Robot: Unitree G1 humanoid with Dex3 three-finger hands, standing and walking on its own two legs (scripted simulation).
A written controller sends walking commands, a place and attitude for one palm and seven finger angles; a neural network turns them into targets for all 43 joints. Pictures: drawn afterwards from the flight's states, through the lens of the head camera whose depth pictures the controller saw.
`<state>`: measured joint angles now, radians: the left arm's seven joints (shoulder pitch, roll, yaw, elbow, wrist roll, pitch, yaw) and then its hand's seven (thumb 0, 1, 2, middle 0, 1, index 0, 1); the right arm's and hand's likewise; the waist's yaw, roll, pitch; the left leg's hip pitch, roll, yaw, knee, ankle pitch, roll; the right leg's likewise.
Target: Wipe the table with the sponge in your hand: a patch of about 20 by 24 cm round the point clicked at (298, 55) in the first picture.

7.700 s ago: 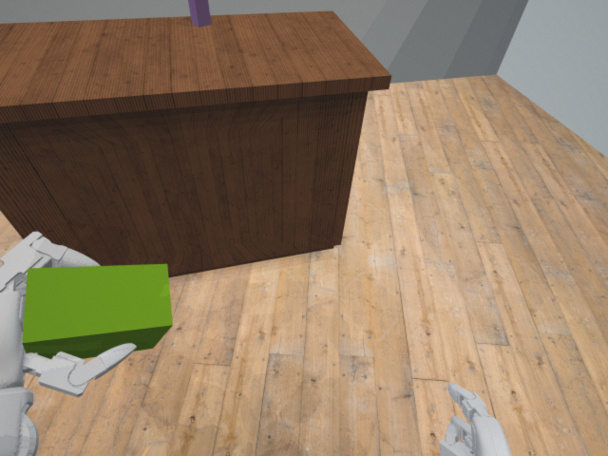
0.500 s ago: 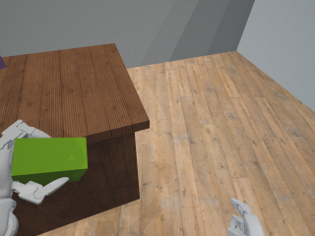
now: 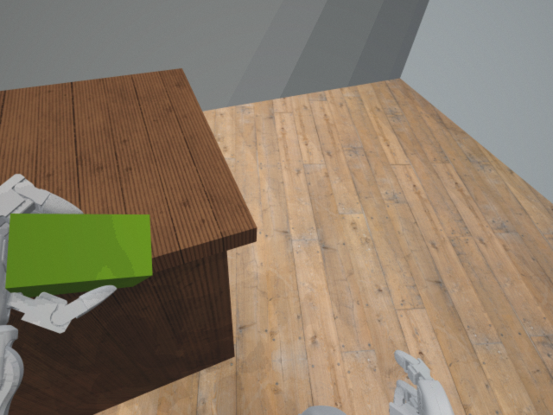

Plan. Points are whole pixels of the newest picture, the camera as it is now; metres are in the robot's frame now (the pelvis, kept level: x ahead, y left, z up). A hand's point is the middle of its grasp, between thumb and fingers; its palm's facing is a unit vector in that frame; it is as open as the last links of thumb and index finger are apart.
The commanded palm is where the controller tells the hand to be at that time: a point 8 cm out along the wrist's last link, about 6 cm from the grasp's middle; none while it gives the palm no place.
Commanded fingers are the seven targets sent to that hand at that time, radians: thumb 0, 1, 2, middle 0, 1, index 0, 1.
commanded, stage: shuffle to correct the standing spot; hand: left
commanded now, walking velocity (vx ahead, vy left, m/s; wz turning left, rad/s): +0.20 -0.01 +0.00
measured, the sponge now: (102, 255) +0.25 +0.21 +0.16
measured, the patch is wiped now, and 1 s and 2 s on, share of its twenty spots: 0.00 0.00 0.00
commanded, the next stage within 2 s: come to a stop and stand still in 0.14 s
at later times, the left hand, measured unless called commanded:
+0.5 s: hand (134, 209) +0.29 +0.18 +0.19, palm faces +0.38 -0.83 -0.40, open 10.5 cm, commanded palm +0.23 +0.24 +0.19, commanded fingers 0.00 0.10 1.30 -1.20 -1.60 -1.20 -1.60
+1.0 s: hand (59, 219) +0.28 +0.25 +0.18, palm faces +0.45 -0.83 -0.34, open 10.5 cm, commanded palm +0.22 +0.29 +0.19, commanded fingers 0.00 0.10 1.30 -1.20 -1.60 -1.20 -1.60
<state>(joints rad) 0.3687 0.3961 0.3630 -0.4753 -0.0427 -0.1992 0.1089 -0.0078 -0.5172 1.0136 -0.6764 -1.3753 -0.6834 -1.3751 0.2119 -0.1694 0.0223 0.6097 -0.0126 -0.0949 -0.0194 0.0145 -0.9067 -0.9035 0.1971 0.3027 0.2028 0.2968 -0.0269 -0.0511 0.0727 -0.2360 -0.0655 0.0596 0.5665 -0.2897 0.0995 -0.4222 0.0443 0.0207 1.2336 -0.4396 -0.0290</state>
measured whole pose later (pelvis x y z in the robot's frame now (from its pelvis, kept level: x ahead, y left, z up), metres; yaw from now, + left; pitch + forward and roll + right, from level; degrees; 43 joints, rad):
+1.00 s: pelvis +0.07 +0.00 +0.00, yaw +3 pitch -3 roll +0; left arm 0.41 0.35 0.32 -0.49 -0.01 -0.18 0.14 -0.01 -0.52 1.02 -0.68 -1.37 -0.69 -1.37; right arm 0.25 -0.14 0.08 0.61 -0.01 -0.12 -0.05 0.01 -0.90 -0.90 0.20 0.30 0.21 0.30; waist 0.02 -0.03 0.03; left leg -0.26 0.01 0.02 0.52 -0.21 0.00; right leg -0.26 -0.03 -0.07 0.50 -0.18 0.00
